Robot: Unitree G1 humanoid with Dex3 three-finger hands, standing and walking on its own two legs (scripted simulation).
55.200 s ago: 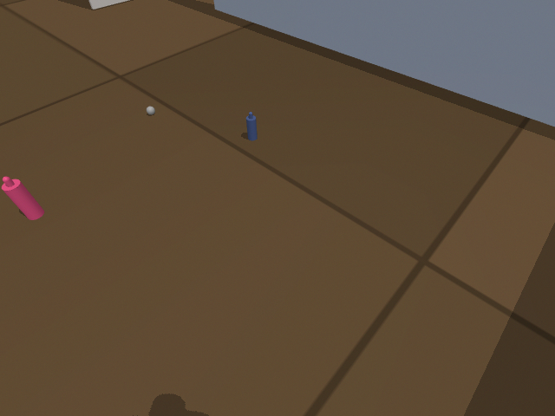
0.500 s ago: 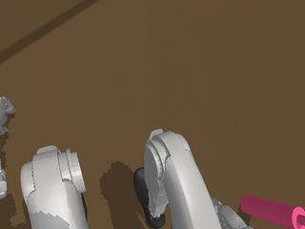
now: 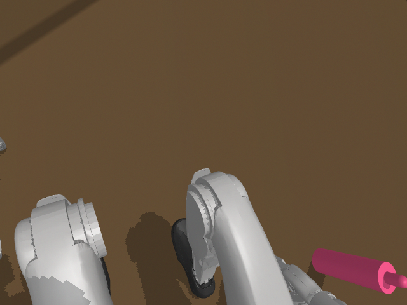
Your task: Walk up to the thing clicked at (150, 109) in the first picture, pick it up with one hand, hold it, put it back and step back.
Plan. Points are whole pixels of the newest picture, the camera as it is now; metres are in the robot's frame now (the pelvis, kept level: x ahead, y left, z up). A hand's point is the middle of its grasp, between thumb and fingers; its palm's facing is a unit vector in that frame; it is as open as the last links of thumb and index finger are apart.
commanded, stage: open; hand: left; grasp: from above
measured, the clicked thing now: out of the picture +0.40 +0.35 -0.27
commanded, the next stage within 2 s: withdraw in 1.08 s
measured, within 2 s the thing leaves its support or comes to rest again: neither
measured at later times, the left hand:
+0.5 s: hand out of the picture +0.39 +0.34 -0.24, palm faces -0.42 -0.18 -0.89, open 10.0 cm
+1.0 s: hand out of the picture +0.38 +0.35 -0.24, palm faces -0.42 -0.19 -0.89, open 12.9 cm
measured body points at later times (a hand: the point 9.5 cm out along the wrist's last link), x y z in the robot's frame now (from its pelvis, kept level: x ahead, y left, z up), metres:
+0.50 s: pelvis +0.00 +0.00 +0.00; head +0.24 +0.14 +0.35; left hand +0.40 +0.35 -0.19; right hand +0.10 -0.25 -0.07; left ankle +0.07 +0.13 -0.26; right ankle +0.10 -0.10 -0.26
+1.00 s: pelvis +0.00 +0.00 +0.00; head +0.24 +0.14 +0.35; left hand +0.40 +0.35 -0.19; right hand +0.09 -0.25 -0.07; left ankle +0.07 +0.13 -0.26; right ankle +0.10 -0.10 -0.26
